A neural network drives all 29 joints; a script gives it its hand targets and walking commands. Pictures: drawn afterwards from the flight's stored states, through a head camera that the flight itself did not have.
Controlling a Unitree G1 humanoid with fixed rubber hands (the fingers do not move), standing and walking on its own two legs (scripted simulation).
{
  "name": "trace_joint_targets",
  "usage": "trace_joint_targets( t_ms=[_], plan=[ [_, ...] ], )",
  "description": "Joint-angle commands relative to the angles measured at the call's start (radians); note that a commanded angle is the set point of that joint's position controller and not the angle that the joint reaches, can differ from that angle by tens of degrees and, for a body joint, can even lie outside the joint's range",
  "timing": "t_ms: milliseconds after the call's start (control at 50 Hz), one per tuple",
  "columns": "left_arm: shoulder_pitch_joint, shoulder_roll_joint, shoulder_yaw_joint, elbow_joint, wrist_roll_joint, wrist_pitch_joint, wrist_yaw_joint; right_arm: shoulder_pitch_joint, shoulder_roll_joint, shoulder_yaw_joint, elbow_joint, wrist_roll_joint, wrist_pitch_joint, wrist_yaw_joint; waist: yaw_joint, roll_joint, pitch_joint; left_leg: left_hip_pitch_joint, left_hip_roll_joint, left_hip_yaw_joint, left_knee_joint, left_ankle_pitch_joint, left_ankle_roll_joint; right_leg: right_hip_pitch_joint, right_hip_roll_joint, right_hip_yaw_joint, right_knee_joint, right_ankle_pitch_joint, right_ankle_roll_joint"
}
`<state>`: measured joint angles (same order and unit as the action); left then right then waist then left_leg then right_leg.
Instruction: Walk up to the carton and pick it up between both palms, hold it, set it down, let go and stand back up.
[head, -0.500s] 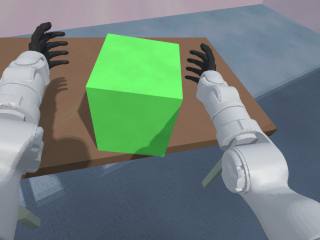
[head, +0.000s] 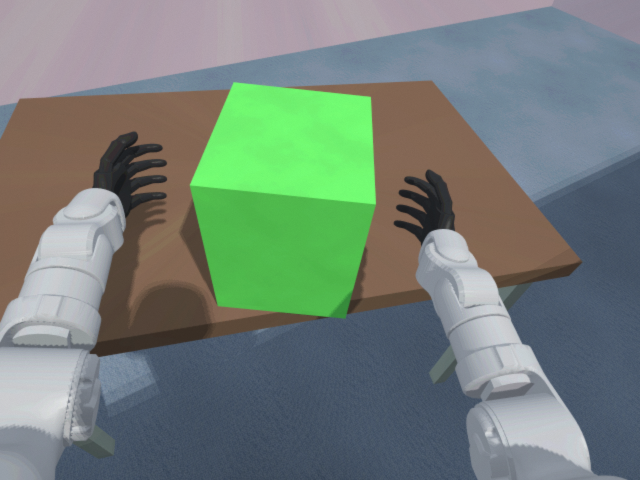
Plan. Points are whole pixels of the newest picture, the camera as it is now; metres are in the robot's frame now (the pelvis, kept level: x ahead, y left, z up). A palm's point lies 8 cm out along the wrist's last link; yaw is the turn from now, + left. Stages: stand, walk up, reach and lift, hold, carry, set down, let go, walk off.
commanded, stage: set down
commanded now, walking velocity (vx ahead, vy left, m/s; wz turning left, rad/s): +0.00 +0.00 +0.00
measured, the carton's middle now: (291, 205) +0.50 +0.03 +0.05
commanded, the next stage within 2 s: none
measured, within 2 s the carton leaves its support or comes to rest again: neither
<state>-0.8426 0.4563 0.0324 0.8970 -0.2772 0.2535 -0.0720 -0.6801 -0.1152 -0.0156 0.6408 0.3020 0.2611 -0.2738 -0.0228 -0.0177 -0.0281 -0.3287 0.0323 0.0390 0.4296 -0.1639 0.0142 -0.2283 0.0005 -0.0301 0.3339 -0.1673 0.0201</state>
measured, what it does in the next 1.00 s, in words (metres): stands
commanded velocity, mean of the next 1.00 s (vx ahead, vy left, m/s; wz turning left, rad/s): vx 0.00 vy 0.00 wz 0.00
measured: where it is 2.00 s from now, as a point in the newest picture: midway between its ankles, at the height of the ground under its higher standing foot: outside the picture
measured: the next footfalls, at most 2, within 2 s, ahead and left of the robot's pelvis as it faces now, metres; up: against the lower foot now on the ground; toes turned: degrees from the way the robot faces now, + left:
none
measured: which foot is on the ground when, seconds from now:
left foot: down 0.00-1.00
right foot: down 0.00-1.00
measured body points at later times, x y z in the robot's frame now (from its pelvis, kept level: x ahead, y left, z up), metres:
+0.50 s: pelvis -0.01 +0.01 +0.00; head +0.01 +0.03 +0.45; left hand +0.37 +0.27 +0.08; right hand +0.36 -0.14 +0.07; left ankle +0.03 +0.10 -0.74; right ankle +0.00 -0.13 -0.74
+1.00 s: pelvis +0.02 +0.00 +0.00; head +0.02 +0.03 +0.45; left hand +0.28 +0.27 +0.02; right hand +0.28 -0.16 +0.02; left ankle +0.03 +0.10 -0.74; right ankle +0.00 -0.13 -0.74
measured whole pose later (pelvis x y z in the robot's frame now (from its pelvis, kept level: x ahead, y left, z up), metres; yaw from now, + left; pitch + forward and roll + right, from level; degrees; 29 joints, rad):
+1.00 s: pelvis +0.02 +0.00 +0.00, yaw -1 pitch -3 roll -1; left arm 0.00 0.36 0.06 0.29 -0.25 0.08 -0.10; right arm 0.10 -0.05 0.04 0.18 0.21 0.05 -0.21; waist 0.07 -0.03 0.06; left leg -0.16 0.03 0.05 0.42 -0.21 0.01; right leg -0.07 0.00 -0.01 0.32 -0.20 0.02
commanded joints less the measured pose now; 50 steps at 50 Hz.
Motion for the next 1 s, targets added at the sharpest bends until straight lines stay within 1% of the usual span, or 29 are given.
trace_joint_targets(
  t_ms=[0, 40, 60, 80, 120, 160, 180, 200, 220, 320, 360, 460, 480, 540, 560, 640, 660, 700, 720, 740, 780, 800, 820, 900, 980],
  plan=[
    [-0.513, 0.236, 0.067, -0.296, -0.017, -0.060, 0.000, -0.495, -0.101, -0.035, -0.339, -0.032, -0.055, 0.003, 0.014, 0.084, -0.660, 0.310, -0.035, 0.021, 0.002, 0.310, -0.046, 0.147, 0.026, -0.003, 0.015, 0.310, 0.001],
    [-0.452, 0.226, 0.079, -0.324, -0.006, -0.054, -0.002, -0.427, -0.089, -0.032, -0.347, -0.035, -0.050, 0.004, 0.023, 0.099, -0.636, 0.317, -0.032, 0.021, -0.005, 0.301, -0.047, 0.149, 0.024, 0.003, 0.007, 0.281, -0.005],
    [-0.447, 0.224, 0.080, -0.331, -0.001, -0.051, -0.004, -0.420, -0.088, -0.034, -0.344, -0.037, -0.048, 0.004, 0.023, 0.111, -0.620, 0.313, -0.031, 0.020, -0.010, 0.290, -0.048, 0.144, 0.022, 0.004, 0.005, 0.263, -0.008],
    [-0.450, 0.225, 0.079, -0.341, 0.000, -0.051, -0.003, -0.415, -0.088, -0.043, -0.340, -0.040, -0.044, 0.005, 0.021, 0.126, -0.607, 0.310, -0.029, 0.020, -0.013, 0.273, -0.052, 0.130, 0.022, 0.003, 0.001, 0.233, -0.012],
    [-0.369, 0.205, 0.083, -0.372, 0.010, -0.049, -0.008, -0.325, -0.074, -0.034, -0.340, -0.037, -0.043, 0.006, 0.021, 0.140, -0.575, 0.327, -0.025, 0.016, -0.017, 0.276, -0.056, 0.133, 0.022, 0.005, -0.008, 0.208, -0.017],
    [-0.348, 0.201, 0.084, -0.394, 0.019, -0.046, -0.011, -0.298, -0.071, -0.040, -0.336, -0.041, -0.044, 0.007, 0.017, 0.159, -0.549, 0.333, -0.024, 0.013, -0.019, 0.269, -0.060, 0.119, 0.022, 0.004, -0.016, 0.178, -0.021],
    [-0.305, 0.188, 0.086, -0.402, 0.025, -0.044, -0.013, -0.255, -0.067, -0.036, -0.332, -0.042, -0.045, 0.007, 0.016, 0.160, -0.527, 0.341, -0.022, 0.010, -0.022, 0.270, -0.062, 0.122, 0.023, 0.003, -0.020, 0.172, -0.023],
    [-0.295, 0.188, 0.090, -0.415, 0.028, -0.046, -0.014, -0.246, -0.067, -0.040, -0.341, -0.045, -0.049, 0.008, 0.018, 0.163, -0.519, 0.338, -0.022, 0.010, -0.026, 0.259, -0.063, 0.120, 0.023, 0.003, -0.024, 0.154, -0.023],
    [-0.274, 0.181, 0.085, -0.425, 0.028, -0.046, -0.014, -0.228, -0.066, -0.045, -0.346, -0.050, -0.052, 0.009, 0.014, 0.165, -0.501, 0.336, -0.019, 0.007, -0.028, 0.250, -0.064, 0.112, 0.025, 0.001, -0.026, 0.138, -0.025],
    [-0.234, 0.170, 0.066, -0.470, -0.003, -0.066, -0.004, -0.194, -0.057, -0.073, -0.402, -0.083, -0.062, 0.016, 0.004, 0.149, -0.455, 0.297, -0.010, 0.002, -0.044, 0.165, -0.058, 0.091, 0.025, 0.000, -0.028, 0.056, -0.030],
    [-0.207, 0.164, 0.060, -0.478, -0.016, -0.076, 0.000, -0.171, -0.050, -0.076, -0.421, -0.093, -0.066, 0.020, 0.007, 0.138, -0.443, 0.283, -0.005, -0.001, -0.050, 0.140, -0.054, 0.091, 0.023, 0.002, -0.025, 0.037, -0.031],
    [-0.106, 0.147, 0.055, -0.510, -0.022, -0.098, 0.004, -0.079, -0.042, -0.061, -0.456, -0.099, -0.086, 0.031, 0.020, 0.134, -0.439, 0.283, 0.002, -0.010, -0.045, 0.177, -0.056, 0.104, 0.022, 0.008, -0.018, 0.038, -0.034],
    [-0.080, 0.148, 0.058, -0.536, -0.024, -0.102, 0.004, -0.055, -0.043, -0.058, -0.478, -0.098, -0.093, 0.032, 0.023, 0.128, -0.453, 0.291, 0.002, -0.011, -0.042, 0.198, -0.057, 0.110, 0.023, 0.009, -0.016, 0.051, -0.033],
    [0.013, 0.135, 0.065, -0.565, -0.019, -0.112, 0.001, 0.027, -0.037, -0.039, -0.503, -0.093, -0.111, 0.038, 0.035, 0.121, -0.445, 0.308, 0.003, -0.013, -0.031, 0.261, -0.060, 0.121, 0.024, 0.014, -0.017, 0.073, -0.034],
    [0.015, 0.144, 0.071, -0.583, -0.020, -0.116, 0.001, 0.027, -0.040, -0.039, -0.522, -0.090, -0.118, 0.040, 0.042, 0.124, -0.448, 0.308, 0.001, -0.011, -0.027, 0.277, -0.062, 0.118, 0.024, 0.016, -0.018, 0.072, -0.033],
    [0.170, 0.124, 0.087, -0.648, -0.003, -0.129, -0.005, 0.170, -0.033, -0.013, -0.562, -0.082, -0.147, 0.047, 0.056, 0.118, -0.425, 0.340, 0.000, -0.013, -0.018, 0.364, -0.069, 0.137, 0.026, 0.021, -0.024, 0.109, -0.034],
    [0.175, 0.127, 0.090, -0.669, -0.004, -0.133, -0.006, 0.174, -0.034, -0.015, -0.580, -0.083, -0.155, 0.046, 0.057, 0.118, -0.419, 0.340, -0.002, -0.011, -0.017, 0.368, -0.069, 0.134, 0.025, 0.023, -0.028, 0.106, -0.033],
    [0.293, 0.108, 0.099, -0.703, 0.010, -0.142, -0.013, 0.285, -0.023, 0.008, -0.604, -0.077, -0.176, 0.048, 0.068, 0.114, -0.391, 0.355, -0.005, -0.009, -0.014, 0.412, -0.071, 0.155, 0.024, 0.027, -0.029, 0.148, -0.034],
    [0.323, 0.106, 0.106, -0.733, 0.015, -0.149, -0.016, 0.312, -0.023, 0.011, -0.621, -0.076, -0.189, 0.048, 0.072, 0.116, -0.385, 0.362, -0.006, -0.009, -0.012, 0.435, -0.075, 0.159, 0.024, 0.029, -0.031, 0.161, -0.033],
    [0.339, 0.105, 0.106, -0.737, 0.016, -0.154, -0.018, 0.333, -0.022, 0.014, -0.623, -0.079, -0.197, 0.049, 0.072, 0.119, -0.363, 0.357, -0.008, -0.007, -0.013, 0.431, -0.075, 0.156, 0.021, 0.032, -0.034, 0.156, -0.034],
    [0.444, 0.086, 0.109, -0.766, 0.029, -0.170, -0.025, 0.433, -0.012, 0.032, -0.637, -0.077, -0.221, 0.051, 0.081, 0.115, -0.321, 0.370, -0.008, -0.008, -0.017, 0.449, -0.076, 0.163, 0.021, 0.034, -0.041, 0.171, -0.036],
    [0.450, 0.089, 0.109, -0.776, 0.028, -0.179, -0.028, 0.442, -0.011, 0.030, -0.643, -0.084, -0.230, 0.050, 0.078, 0.115, -0.301, 0.367, -0.009, -0.007, -0.018, 0.440, -0.076, 0.156, 0.017, 0.038, -0.045, 0.165, -0.036],
    [0.502, 0.077, 0.107, -0.782, 0.034, -0.190, -0.030, 0.491, -0.005, 0.037, -0.643, -0.086, -0.241, 0.053, 0.082, 0.116, -0.274, 0.372, -0.007, -0.009, -0.021, 0.439, -0.077, 0.155, 0.017, 0.038, -0.048, 0.163, -0.039],
    [0.572, 0.073, 0.092, -0.825, 0.027, -0.239, -0.031, 0.561, 0.008, 0.036, -0.676, -0.103, -0.277, 0.061, 0.081, 0.130, -0.205, 0.356, -0.006, -0.010, -0.030, 0.390, -0.075, 0.140, 0.008, 0.047, -0.056, 0.126, -0.043],
    [0.615, 0.077, 0.066, -0.819, 0.009, -0.278, -0.022, 0.593, 0.012, 0.026, -0.672, -0.131, -0.286, 0.076, 0.072, 0.128, -0.147, 0.302, 0.001, -0.015, -0.054, 0.263, -0.063, 0.122, -0.001, 0.054, -0.053, 0.040, -0.044]
  ],
)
